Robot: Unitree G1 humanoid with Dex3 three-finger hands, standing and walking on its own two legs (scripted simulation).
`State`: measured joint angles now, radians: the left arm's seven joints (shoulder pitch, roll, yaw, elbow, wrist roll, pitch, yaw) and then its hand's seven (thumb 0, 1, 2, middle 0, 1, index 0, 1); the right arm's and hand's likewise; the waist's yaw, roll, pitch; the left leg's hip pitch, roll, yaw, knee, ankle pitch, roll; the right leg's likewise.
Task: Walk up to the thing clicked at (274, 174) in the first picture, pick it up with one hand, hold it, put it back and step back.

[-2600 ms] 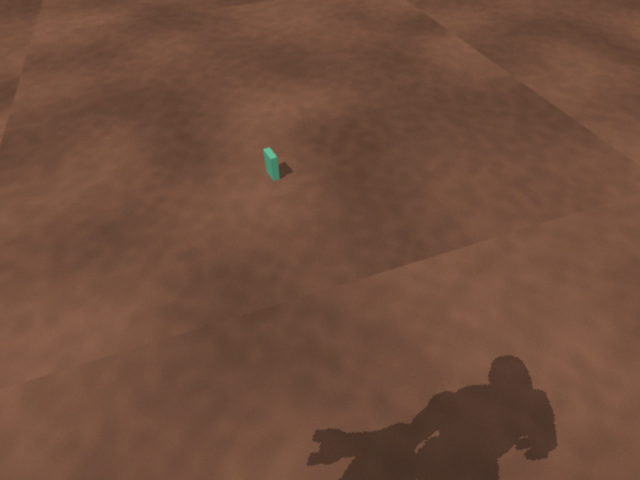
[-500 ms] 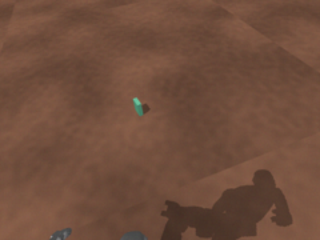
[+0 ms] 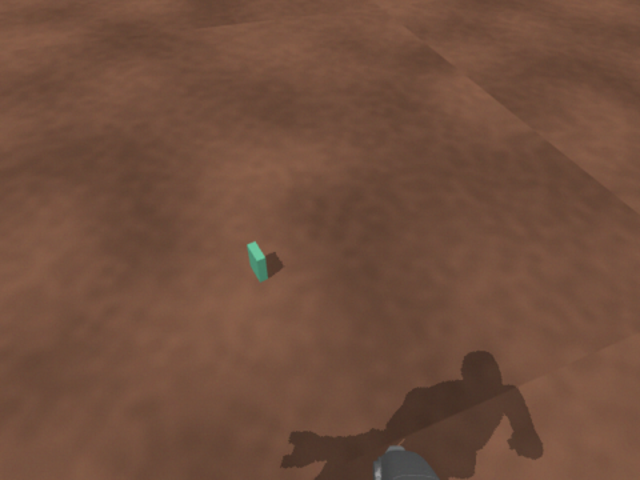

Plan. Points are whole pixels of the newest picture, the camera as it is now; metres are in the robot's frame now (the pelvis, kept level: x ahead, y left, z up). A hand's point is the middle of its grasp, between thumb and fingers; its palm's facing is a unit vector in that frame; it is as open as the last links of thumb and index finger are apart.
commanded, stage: walk up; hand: left
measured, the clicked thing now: (257, 262) +0.96 +0.20 -0.71
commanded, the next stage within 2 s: none
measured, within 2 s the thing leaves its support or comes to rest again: neither
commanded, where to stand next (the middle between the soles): +0.57 -0.03 m, yaw +2 degrees
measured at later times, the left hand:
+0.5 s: hand (169, 415) +0.24 +0.23 -0.13, palm faces +0.01 -0.93 -0.38, open 7.4 cm
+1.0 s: hand (191, 301) +0.44 +0.23 -0.14, palm faces -0.03 -0.90 -0.43, open 7.4 cm
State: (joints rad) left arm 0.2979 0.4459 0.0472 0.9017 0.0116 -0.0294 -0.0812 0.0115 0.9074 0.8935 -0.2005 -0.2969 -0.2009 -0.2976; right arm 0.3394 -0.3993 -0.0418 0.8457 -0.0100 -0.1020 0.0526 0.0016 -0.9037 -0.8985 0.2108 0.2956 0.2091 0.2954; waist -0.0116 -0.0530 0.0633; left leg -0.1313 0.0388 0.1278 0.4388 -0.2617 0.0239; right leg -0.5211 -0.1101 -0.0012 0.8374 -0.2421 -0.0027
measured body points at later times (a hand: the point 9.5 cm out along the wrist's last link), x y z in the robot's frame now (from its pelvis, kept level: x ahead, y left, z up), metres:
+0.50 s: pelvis +0.20 -0.05 -0.01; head +0.23 -0.05 +0.44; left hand +0.24 +0.28 -0.11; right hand +0.30 -0.36 -0.12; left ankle +0.31 +0.10 -0.72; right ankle +0.19 -0.16 -0.74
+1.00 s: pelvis +0.38 -0.06 -0.02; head +0.39 -0.07 +0.43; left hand +0.44 +0.28 -0.11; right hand +0.42 -0.39 -0.14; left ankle +0.34 +0.09 -0.74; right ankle +0.46 -0.19 -0.74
